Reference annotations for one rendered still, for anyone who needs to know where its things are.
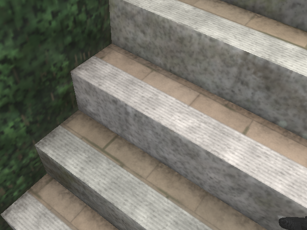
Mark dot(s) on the robot right hand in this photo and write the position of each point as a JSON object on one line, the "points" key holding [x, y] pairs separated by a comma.
{"points": [[293, 223]]}

